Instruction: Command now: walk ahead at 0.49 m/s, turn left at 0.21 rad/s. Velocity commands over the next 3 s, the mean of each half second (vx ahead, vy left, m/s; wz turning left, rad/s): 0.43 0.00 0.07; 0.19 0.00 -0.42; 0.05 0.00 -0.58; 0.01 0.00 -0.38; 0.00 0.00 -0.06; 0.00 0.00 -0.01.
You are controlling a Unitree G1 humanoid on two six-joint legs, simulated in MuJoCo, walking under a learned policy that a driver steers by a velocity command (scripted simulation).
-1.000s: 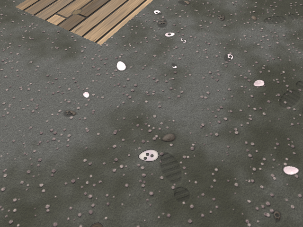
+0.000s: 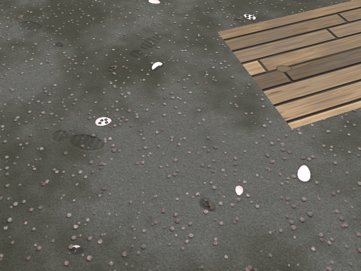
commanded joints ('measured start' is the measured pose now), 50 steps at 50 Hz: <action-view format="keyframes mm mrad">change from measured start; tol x32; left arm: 1 -91 172 31 -75 -12 -12 6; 50 -111 196 55 -244 -13 114 59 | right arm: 1 -49 -23 7 -70 -1 -24 16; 12 281 -288 -78 -2 -15 -17 17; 50 -91 -71 -17 1 -14 4 -26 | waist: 1 -28 -94 18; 12 -145 264 -364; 36 -39 -349 -255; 50 -51 -160 -137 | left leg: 1 23 17 23 -176 152 -7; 10 487 -103 124 -426 125 92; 12 1007 289 -575 -540 -97 306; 22 447 111 7 -696 677 215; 34 550 95 156 -300 488 83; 36 -31 -192 126 237 -443 -31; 50 157 -125 -28 -180 -10 -106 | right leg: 1 -31 -252 154 -166 161 -185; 10 54 -237 44 247 577 -83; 12 -508 -6 50 890 -346 13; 14 -682 -95 163 1015 -302 -16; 34 -169 -39 86 219 126 -73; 37 304 -356 846 -12 -302 -352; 45 -120 -174 395 44 460 -225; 50 -148 -146 452 57 180 -187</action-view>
